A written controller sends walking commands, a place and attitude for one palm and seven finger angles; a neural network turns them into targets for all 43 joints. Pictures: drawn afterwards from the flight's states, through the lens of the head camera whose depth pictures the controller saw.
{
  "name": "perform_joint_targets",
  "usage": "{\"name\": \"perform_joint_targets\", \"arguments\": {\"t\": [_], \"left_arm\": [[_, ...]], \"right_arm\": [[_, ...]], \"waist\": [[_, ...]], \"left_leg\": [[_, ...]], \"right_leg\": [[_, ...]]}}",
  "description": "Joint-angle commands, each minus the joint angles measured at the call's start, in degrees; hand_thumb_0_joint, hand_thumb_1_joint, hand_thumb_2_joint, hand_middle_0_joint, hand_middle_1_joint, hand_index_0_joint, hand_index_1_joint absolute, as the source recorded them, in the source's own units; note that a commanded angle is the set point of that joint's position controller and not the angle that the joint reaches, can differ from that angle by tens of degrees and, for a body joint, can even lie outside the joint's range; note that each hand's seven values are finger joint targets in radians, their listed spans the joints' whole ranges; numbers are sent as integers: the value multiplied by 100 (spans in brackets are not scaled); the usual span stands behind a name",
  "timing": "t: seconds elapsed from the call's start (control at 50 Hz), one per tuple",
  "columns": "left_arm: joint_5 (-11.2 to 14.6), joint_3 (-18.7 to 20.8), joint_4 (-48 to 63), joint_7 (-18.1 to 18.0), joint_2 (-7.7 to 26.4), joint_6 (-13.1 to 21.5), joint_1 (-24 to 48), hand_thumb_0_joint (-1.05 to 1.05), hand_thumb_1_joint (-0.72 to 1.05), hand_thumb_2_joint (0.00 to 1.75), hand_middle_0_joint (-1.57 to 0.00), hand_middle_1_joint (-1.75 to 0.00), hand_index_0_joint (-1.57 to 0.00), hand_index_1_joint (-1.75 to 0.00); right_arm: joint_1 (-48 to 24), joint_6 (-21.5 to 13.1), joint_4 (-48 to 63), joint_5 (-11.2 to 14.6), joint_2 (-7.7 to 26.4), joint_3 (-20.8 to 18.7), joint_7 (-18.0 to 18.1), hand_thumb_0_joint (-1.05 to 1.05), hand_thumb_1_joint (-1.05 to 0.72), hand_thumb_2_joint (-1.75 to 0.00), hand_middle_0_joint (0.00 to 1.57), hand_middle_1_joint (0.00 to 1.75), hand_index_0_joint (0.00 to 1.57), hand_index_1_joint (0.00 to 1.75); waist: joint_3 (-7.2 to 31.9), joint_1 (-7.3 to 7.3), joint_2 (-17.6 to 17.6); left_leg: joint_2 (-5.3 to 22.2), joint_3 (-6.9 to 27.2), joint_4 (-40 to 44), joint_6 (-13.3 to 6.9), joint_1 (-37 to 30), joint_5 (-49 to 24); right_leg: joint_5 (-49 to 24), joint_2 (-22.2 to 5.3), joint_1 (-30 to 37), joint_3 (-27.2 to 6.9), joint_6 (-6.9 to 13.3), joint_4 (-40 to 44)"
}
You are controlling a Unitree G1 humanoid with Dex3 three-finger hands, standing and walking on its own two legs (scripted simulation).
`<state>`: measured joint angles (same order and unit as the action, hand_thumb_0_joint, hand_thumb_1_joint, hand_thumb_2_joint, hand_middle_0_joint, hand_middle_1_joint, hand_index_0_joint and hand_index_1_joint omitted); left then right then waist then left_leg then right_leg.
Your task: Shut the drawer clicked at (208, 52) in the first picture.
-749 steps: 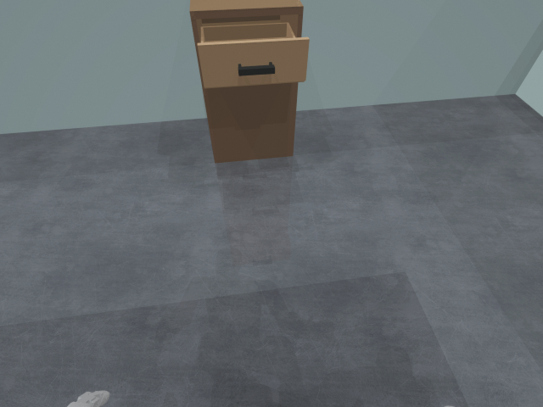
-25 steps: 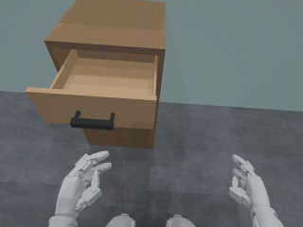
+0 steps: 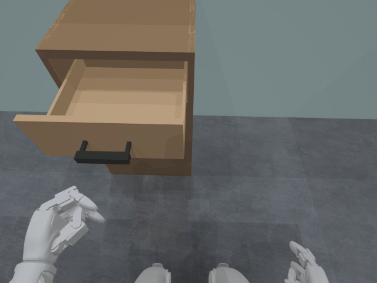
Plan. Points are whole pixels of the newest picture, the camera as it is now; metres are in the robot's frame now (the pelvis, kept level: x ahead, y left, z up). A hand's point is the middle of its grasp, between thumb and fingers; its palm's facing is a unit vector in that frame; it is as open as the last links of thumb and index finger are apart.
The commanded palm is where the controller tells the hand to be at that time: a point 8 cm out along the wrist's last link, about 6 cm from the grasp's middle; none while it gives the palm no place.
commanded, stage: raise the hand and make a fist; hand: left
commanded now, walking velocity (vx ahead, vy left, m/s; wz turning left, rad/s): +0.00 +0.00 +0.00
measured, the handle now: (104, 151) +0.43 +0.23 -0.03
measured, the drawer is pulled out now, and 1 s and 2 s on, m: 0.23 0.23 0.23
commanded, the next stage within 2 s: bring the fist close to the handle in 0.96 s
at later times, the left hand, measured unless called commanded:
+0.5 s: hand (84, 222) +0.22 +0.19 +0.07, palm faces -0.01 -1.00 -0.02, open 3.2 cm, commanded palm +0.20 +0.25 +0.07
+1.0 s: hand (84, 219) +0.23 +0.19 +0.07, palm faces +0.00 -1.00 -0.05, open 3.3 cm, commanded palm +0.21 +0.25 +0.07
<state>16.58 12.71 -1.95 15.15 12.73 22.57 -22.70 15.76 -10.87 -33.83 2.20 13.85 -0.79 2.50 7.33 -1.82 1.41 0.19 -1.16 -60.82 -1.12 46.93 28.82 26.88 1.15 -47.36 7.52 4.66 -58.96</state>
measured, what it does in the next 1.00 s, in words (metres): stands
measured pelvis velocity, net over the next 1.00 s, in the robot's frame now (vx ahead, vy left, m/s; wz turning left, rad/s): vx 0.01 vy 0.03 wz -0.01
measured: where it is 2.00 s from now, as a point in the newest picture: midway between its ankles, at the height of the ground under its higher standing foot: outside the picture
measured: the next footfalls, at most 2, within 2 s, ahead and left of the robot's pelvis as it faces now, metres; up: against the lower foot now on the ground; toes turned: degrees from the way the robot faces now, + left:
none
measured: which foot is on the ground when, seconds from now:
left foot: down 0.00-1.00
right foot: down 0.00-1.00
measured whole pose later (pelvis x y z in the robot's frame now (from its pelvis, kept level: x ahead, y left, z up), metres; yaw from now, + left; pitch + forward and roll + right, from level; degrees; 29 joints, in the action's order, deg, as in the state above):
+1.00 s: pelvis +0.01 +0.03 +0.01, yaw +0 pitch +13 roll -2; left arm 11.6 3.9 7.0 7.3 11.3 20.1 -26.2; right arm 15.6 -7.9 -27.5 1.4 14.1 1.0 1.0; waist 7.7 -1.2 2.2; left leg -0.8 -2.0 -58.5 -3.5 42.4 29.1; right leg 26.2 0.5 -42.4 6.4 2.5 -55.6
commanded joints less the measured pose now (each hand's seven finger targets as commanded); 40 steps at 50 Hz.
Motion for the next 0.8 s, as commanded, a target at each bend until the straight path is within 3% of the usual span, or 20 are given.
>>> {"name": "perform_joint_targets", "arguments": {"t": [0.0,0.06,0.1,0.14,0.18,0.2,0.24,0.32,0.36,0.4,0.44,0.48,0.5,0.54,0.56,0.6,0.66,0.72,0.76,0.78], "left_arm": [[121,294,1040,110,763,608,-218,0,90,90,-116,-134,-116,-134],[117,78,1467,21,670,758,-8,0,90,90,-122,-140,-122,-140],[78,62,1397,-110,646,752,-87,0,90,90,-126,-145,-126,-145],[8,-127,1522,-162,542,753,75,0,90,90,-130,-149,-130,-149],[-61,-196,1651,-232,536,692,-3,0,90,90,-134,-153,-134,-153],[-119,-206,1708,-272,608,633,116,0,90,90,-136,-156,-136,-156],[-180,-467,1890,-315,390,509,-40,0,90,90,-140,-160,-140,-160],[-327,-609,1920,-499,296,171,-175,0,90,90,-140,-160,-140,-160],[-379,-729,2014,-577,224,74,-67,0,90,90,-140,-160,-140,-160],[-436,-674,2057,-675,301,16,-66,0,90,90,-140,-160,-140,-160],[-468,-715,2193,-733,244,6,-137,0,90,90,-140,-160,-140,-160],[-490,-806,2284,-769,214,-13,77,0,90,90,-140,-160,-140,-160],[-506,-675,2253,-807,359,-12,173,0,90,90,-140,-160,-140,-160],[-507,-725,2254,-787,309,3,275,0,90,90,-140,-160,-140,-160],[-495,-655,2204,-782,325,3,89,0,90,90,-140,-160,-140,-160],[-487,-811,2164,-761,220,-16,196,0,90,90,-140,-160,-140,-160],[-461,-796,2192,-742,248,-11,197,0,90,90,-140,-160,-140,-160],[-453,-659,2089,-774,334,9,148,0,90,90,-140,-160,-140,-160],[-409,-726,2253,-780,242,59,-70,0,90,90,-140,-160,-140,-160],[-405,-666,2221,-797,295,63,-166,0,90,90,-140,-160,-140,-160]], "right_arm": [[-631,-479,1027,18,669,-287,37,0,-90,-90,20,30,20,30],[-522,-574,1028,-12,698,-278,36,0,-90,-90,20,30,20,30],[-511,-549,1022,-36,714,-294,37,0,-90,-90,20,30,20,30],[-508,-524,1077,-38,732,-257,20,0,-90,-90,20,30,20,30],[-491,-499,1167,-49,743,-239,14,0,-90,-90,20,30,20,30],[-467,-458,1168,-55,758,-229,6,0,-90,-90,20,30,20,30],[-436,-411,1281,-50,724,-205,-25,0,-90,-90,20,30,20,30],[-415,-242,1418,-63,710,-155,-61,0,-90,-90,20,30,20,30],[-435,-183,1501,-65,705,-117,-80,0,-90,-90,20,30,20,30],[-443,-124,1547,-86,708,-105,-71,0,-90,-90,20,30,20,30],[-417,-89,1605,-89,669,-88,-88,0,-90,-90,20,30,20,30],[-403,-58,1639,-89,683,-57,-91,0,-90,-90,20,30,20,30],[-395,-40,1601,-94,695,-56,-73,0,-90,-90,20,30,20,30],[-355,-35,1598,-83,688,-50,-71,0,-90,-90,20,30,20,30],[-356,-35,1607,-80,694,-58,-70,0,-90,-90,20,30,20,30],[-391,-44,1604,-72,711,-47,-66,0,-90,-90,20,30,20,30],[-360,-56,1594,-73,727,-53,-70,0,-90,-90,20,30,20,30],[-332,-52,1569,-71,733,-67,-63,0,-90,-90,20,30,20,30],[-334,-80,1583,-69,697,-86,-91,0,-90,-90,20,30,20,30],[-315,-83,1569,-62,705,-102,-95,0,-90,-90,20,30,20,30]], "waist": [[1110,162,-391],[1273,127,109],[1187,87,-225],[1105,61,96],[1191,113,263],[1223,70,220],[1302,92,376],[1130,92,96],[967,88,192],[968,96,-58],[1064,148,156],[1015,80,70],[954,79,48],[1010,57,95],[1021,119,147],[991,54,90],[1100,102,163],[1104,113,-9],[1221,177,237],[1188,162,174]], "left_leg": [[-71,267,588,-77,-26,-1307],[-63,274,728,-97,-454,-1460],[-29,333,780,-103,-495,-1495],[-40,339,837,-90,-602,-1405],[-26,369,929,-69,-809,-1539],[-2,414,940,-72,-893,-1648],[17,444,1024,-29,-1148,-1857],[70,549,1140,33,-1201,-2022],[73,591,1203,79,-1186,-1860],[81,620,1218,68,-1152,-1818],[72,583,1229,108,-1252,-1887],[87,633,1254,131,-1234,-1734],[85,632,1254,123,-1186,-1738],[84,628,1256,135,-1251,-1703],[93,635,1286,155,-1252,-1693],[84,644,1268,135,-1218,-1707],[71,629,1292,156,-1253,-1760],[67,609,1309,139,-1193,-1772],[67,566,1306,170,-1332,-2058],[81,548,1286,169,-1334,-2113]], "right_leg": [[-1180,-389,1708,-1260,-563,1232],[-1066,-270,1482,-941,-412,1104],[-1109,-181,1359,-766,-401,1025],[-996,-150,1163,-658,-363,958],[-1092,-119,1132,-530,-322,885],[-1184,-93,1112,-489,-315,852],[-1322,-77,1120,-410,-307,842],[-1346,-34,1089,-287,-309,831],[-1182,-29,994,-259,-298,843],[-1153,-15,1033,-249,-291,838],[-1192,-35,1078,-265,-281,843],[-1068,-28,1006,-251,-289,853],[-1078,-25,1042,-266,-272,856],[-1055,-21,1020,-280,-279,882],[-1001,-23,1036,-268,-271,888],[-1031,-27,1045,-279,-276,897],[-1066,-32,1117,-282,-273,907],[-1109,-21,1202,-288,-271,921],[-1273,-35,1290,-286,-265,914],[-1333,-32,1289,-288,-273,935]]}}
